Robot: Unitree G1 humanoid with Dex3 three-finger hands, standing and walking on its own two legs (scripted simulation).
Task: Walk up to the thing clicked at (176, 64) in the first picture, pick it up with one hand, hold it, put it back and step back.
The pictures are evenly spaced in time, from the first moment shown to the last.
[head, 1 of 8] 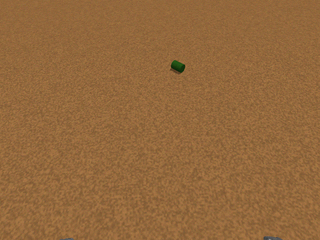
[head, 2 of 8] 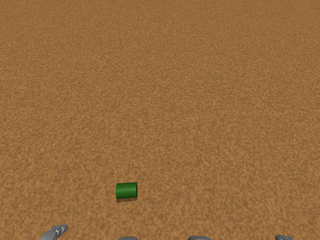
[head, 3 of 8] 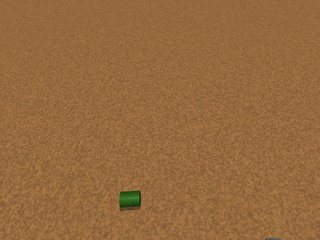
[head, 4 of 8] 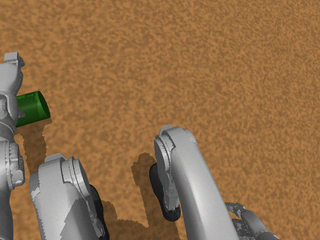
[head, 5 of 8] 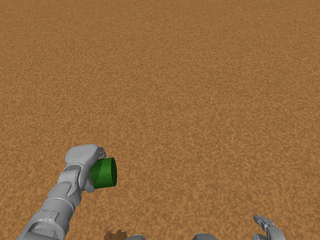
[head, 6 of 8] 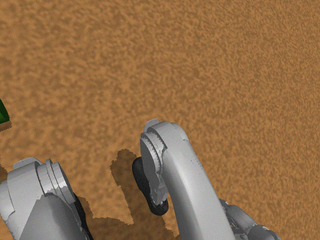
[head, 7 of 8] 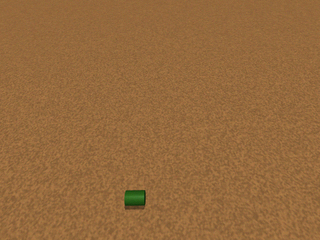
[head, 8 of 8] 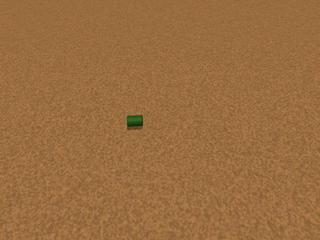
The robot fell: no
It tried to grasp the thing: yes
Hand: left
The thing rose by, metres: 0.65
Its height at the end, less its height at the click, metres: +0.00
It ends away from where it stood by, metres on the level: 0.01
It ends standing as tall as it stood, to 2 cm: yes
